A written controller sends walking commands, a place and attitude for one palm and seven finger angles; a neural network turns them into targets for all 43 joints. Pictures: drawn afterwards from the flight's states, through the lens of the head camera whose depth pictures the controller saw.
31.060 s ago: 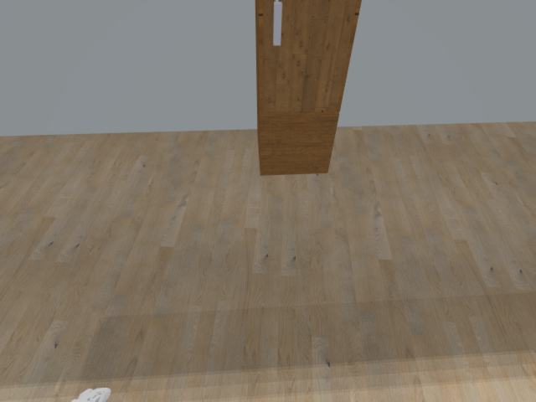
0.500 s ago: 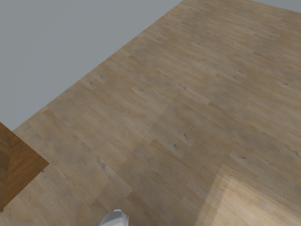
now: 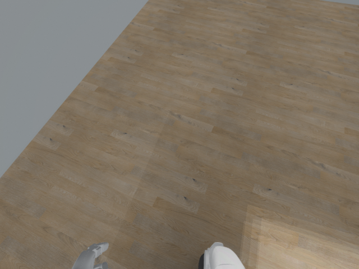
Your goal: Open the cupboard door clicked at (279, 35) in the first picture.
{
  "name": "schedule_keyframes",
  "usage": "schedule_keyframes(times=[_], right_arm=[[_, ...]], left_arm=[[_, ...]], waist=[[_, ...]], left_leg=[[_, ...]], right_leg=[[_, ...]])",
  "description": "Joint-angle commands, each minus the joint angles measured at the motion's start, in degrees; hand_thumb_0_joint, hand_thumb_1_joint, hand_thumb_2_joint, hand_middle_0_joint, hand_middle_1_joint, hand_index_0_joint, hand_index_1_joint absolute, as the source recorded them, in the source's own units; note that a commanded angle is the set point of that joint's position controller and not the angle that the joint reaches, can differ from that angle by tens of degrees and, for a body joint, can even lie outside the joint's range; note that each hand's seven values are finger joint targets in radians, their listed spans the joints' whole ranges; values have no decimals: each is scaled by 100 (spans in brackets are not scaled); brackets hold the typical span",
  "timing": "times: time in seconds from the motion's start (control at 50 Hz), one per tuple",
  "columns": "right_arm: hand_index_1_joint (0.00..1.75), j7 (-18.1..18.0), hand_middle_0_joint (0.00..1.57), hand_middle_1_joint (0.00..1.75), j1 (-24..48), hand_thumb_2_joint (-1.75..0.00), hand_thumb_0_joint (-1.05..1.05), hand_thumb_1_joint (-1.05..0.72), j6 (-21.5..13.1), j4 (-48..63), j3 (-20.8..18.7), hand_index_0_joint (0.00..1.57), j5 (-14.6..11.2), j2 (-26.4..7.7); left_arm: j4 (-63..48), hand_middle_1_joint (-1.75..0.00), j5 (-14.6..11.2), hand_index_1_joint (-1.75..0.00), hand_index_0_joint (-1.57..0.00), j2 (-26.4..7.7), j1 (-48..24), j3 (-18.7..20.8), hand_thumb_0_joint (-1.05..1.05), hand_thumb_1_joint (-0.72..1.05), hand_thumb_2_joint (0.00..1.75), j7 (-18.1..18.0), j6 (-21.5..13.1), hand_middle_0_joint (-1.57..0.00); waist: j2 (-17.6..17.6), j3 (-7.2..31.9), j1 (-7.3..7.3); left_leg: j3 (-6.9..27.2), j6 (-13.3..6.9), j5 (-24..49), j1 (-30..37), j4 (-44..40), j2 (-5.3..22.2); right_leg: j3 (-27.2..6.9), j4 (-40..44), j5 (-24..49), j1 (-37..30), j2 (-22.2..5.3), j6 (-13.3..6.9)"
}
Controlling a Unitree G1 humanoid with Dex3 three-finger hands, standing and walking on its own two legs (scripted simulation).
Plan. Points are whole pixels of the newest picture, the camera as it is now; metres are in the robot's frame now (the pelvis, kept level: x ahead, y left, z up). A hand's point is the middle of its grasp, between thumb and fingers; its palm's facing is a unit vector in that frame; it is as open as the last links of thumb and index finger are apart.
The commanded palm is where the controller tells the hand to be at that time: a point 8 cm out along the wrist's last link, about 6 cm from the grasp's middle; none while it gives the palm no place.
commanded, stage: walk to a spot facing it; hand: left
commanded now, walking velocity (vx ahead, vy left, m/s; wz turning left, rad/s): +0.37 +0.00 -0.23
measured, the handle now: out of the picture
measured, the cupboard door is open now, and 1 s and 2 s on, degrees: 52 52 52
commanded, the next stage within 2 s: turn to face it in 0.88 s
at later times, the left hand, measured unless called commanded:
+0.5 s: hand (132, 238) +0.21 +0.13 -0.17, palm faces +0.04 -0.98 -0.19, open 7.3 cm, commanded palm none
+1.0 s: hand (146, 116) +0.63 +0.13 -0.16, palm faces -0.14 -0.96 -0.24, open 7.3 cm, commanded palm none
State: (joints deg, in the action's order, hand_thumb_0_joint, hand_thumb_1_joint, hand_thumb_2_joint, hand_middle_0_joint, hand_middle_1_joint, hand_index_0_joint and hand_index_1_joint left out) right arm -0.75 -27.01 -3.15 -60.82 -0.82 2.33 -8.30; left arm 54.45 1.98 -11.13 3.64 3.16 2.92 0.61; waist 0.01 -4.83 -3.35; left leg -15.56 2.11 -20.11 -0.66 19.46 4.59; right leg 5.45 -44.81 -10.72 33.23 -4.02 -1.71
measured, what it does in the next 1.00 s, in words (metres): walks ahead: right foot, then left foot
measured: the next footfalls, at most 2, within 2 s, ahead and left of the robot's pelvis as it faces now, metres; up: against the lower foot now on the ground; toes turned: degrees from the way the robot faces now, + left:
right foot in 0.08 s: +0.16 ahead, -0.11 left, +0.00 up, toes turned -8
left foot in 0.60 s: +0.47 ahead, +0.07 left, +0.00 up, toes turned +5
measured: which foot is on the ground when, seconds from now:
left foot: down 0.00-0.08, up 0.10-0.58, down 0.60-1.00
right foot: up 0.00-0.06, down 0.08-0.60, up 0.62-1.00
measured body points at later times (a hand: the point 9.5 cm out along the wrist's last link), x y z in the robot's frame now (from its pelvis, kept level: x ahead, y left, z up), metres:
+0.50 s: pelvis +0.26 -0.05 +0.00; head +0.28 -0.04 +0.45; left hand +0.21 +0.18 -0.16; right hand +0.38 -0.28 -0.14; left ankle +0.38 +0.08 -0.70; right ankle +0.13 -0.11 -0.74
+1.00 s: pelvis +0.52 -0.06 +0.00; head +0.56 -0.08 +0.45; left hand +0.64 +0.18 -0.14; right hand +0.40 -0.28 -0.15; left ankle +0.43 +0.06 -0.74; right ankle +0.59 -0.20 -0.72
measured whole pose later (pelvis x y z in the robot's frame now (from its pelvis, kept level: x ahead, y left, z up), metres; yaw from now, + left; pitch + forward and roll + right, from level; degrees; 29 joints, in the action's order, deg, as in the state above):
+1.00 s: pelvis +0.52 -0.06 +0.00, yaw -7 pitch +1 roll +1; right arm -0.4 -24.7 -2.6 -64.2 -2.3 1.8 -10.1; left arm 58.0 1.7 -12.7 8.1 3.6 1.6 -0.9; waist 0.2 -3.5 -2.2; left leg -11.7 1.4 -20.4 -1.8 21.4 3.0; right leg 5.7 -37.1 -8.6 28.0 -5.2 -1.0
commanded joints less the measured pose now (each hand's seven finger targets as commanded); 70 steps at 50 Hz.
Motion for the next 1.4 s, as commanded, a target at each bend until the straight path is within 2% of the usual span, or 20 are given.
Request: schedule_keyframes(times=[0.0, 0.04, 0.06, 0.08, 0.2, 0.42, 0.48, 0.54, 0.58, 0.6, 0.66, 0.76, 0.94, 0.98, 1.0, 1.02, 1.1, 1.2, 1.32, 1.38], right_arm=[[30, -64, 20, 30, -330, -90, 0, -90, -69, 66, -183, 20, -15, -1060], [30, 9, 20, 30, 13, -90, 0, -90, -85, 135, -168, 20, -145, -951], [30, 14, 20, 30, -127, -90, 0, -90, -104, 335, -108, 20, -244, -551], [30, 17, 20, 30, 322, -90, 0, -90, -74, 432, -174, 20, -228, -741], [30, 46, 20, 30, 376, -90, 0, -90, 160, 133, -186, 20, -107, -237], [30, 255, 20, 30, 2428, -90, 0, -90, 98, 830, -233, 20, -144, -376], [30, 238, 20, 30, 2505, -90, 0, -90, 59, 846, -220, 20, -141, -421], [30, 112, 20, 30, 842, -90, 0, -90, 5, 318, -315, 20, -63, -765], [30, 4, 20, 30, -660, -90, 0, -90, -44, 23, -538, 20, 37, -1787], [30, -28, 20, 30, -391, -90, 0, -90, 9, 40, -519, 20, -66, -1728], [30, -45, 20, 30, 838, -90, 0, -90, -103, 374, -332, 20, -68, -931], [30, -26, 20, 30, 824, -90, 0, -90, -214, 229, -289, 20, -95, -769], [30, -7, 20, 30, 34, -90, 0, -90, -73, -124, -241, 20, -35, -905], [30, -29, 20, 30, -44, -90, 0, -90, -45, -193, -202, 20, -83, -875], [30, -7, 20, 30, 45, -90, 0, -90, -66, -158, -179, 20, -163, -776], [30, 12, 20, 30, -185, -90, 0, -90, -75, -21, -144, 20, -261, -462], [30, -52, 20, 30, 704, -90, 0, -90, 93, 95, -165, 20, -261, -483], [30, 57, 20, 30, 601, -90, 0, -90, 374, 71, -133, 20, -183, -179], [30, 181, 20, 30, 1253, -90, 0, -90, 393, 600, -215, 20, -148, -329], [30, 167, 20, 30, 456, -90, 0, -90, 342, 585, -390, 20, -60, -1056]], left_arm=[[-283, -30, -49, -30, -20, -264, 97, 59, 0, 90, 90, -13, -215, -20], [325, -30, 12, -30, -20, -874, 1993, 264, 0, 90, 90, -117, -347, -20], [512, -30, -34, -30, -20, -1532, 2762, 461, 0, 90, 90, -218, -367, -20], [510, -30, -177, -30, -20, -1620, 2541, 445, 0, 90, 90, -285, -334, -20], [310, -30, -119, -30, -20, -461, 1202, 69, 0, 90, 90, -335, -519, -20], [820, -30, -105, -30, -20, -487, 2195, 5, 0, 90, 90, -365, -665, -20], [884, -30, -98, -30, -20, -625, 2223, 17, 0, 90, 90, -393, -659, -20], [842, -30, -123, -30, -20, -737, 1994, 29, 0, 90, 90, -388, -648, -20], [544, -30, -246, -30, -20, -259, 2216, -74, 0, 90, 90, -279, -672, -20], [432, -30, -204, -30, -20, -425, 1730, -27, 0, 90, 90, -325, -653, -20], [371, -30, -57, -30, -20, -161, 1349, 27, 0, 90, 90, -222, -476, -20], [408, -30, -20, -30, -20, 183, 1615, 0, 0, 90, 90, -132, -225, -20], [52, -30, -46, -30, -20, -109, 323, 6, 0, 90, 90, -79, -258, -20], [286, -30, -39, -30, -20, -341, 1065, 35, 0, 90, 90, -125, -358, -20], [546, -30, -14, -30, -20, -734, 1914, 141, 0, 90, 90, -193, -444, -20], [748, -30, -10, -30, -20, -1363, 2659, 304, 0, 90, 90, -280, -500, -20], [464, -30, -142, -30, -20, -842, 1678, 84, 0, 90, 90, -429, -438, -20], [200, -30, -114, -30, -20, -588, 903, 34, 0, 90, 90, -438, -403, -20], [-4, -30, -47, -30, -20, -791, 768, 201, 0, 90, 90, -446, -294, -20], [-216, -30, -125, -30, -20, -837, 694, 219, 0, 90, 90, -412, -209, -20]], waist=[[624, 248, 316], [-218, 1293, 1198], [-1793, 2048, 1348], [-1533, 1719, 1232], [-359, 301, 139], [-556, -107, 526], [-531, -98, 393], [-359, 539, -426], [1543, 1949, -670], [879, 1605, -543], [454, -97, 116], [609, 227, 500], [511, -153, 180], [169, 359, 511], [-326, 921, 895], [-1820, 1654, 1018], [-891, 1070, 683], [-739, 570, 151], [-910, 459, 217], [396, 1036, -260]], left_leg=[[460, -645, 4155, -80, 243, 1505], [51, -275, 3463, -1568, 2758, 916], [129, 43, -1120, -3325, 4852, -169], [1093, -87, -1404, -3842, 5760, -41], [1296, 57, 107, -2843, 4288, 512], [1058, -53, 1000, -3792, 2477, 188], [757, -245, 728, -3100, 1920, -153], [623, -565, 1229, -498, 1219, -460], [4362, -1871, 2216, 2008, 445, 2261], [4637, -2035, 1999, 1364, -19, 2426], [3309, -1292, -24, -1271, -876, 1759], [1417, -953, 1226, -1536, -987, 1033], [1000, -829, 1948, -779, -538, 1191], [850, -617, 3158, -738, 717, 915], [695, -416, 2712, -1708, 1922, 625], [408, -130, -521, -2932, 3695, -283], [1535, -15, -817, -3302, 5072, 188], [1108, 126, -52, -2694, 3904, 203], [805, 2, 312, -2364, 2261, 34], [1278, -311, 2431, -684, 976, 146]], right_leg=[[302, 890, -267, -1308, 330, -274], [-500, 1460, -178, -4266, -144, -648], [-3382, 2162, 47, -5644, -1900, -1308], [-3786, 2706, 250, -5200, -2074, -1388], [-1165, 3177, 1703, -2212, -1112, -906], [-930, 3148, 2949, -3682, -1031, -774], [-687, 2724, 4312, -3756, -1062, -691], [-228, 759, 4841, -2689, -761, -351], [-3, -2939, -1604, -172, 569, 46], [-667, -3764, -1936, 174, 341, -72], [-774, -3459, -865, 304, -256, 53], [-382, -1541, -144, -411, -361, 228], [170, 867, 229, -941, 25, 47], [258, 1592, 453, -2268, 244, -54], [-476, 1504, 1416, -3866, -370, -253], [-2317, 1925, 2848, -5108, -2049, -852], [-1016, 2159, 4756, -3768, -1962, -860], [305, 2521, 3719, -2451, -1567, -511], [618, 1922, 3021, -2549, -1612, -328], [925, -43, 1578, -1822, -1177, 160]])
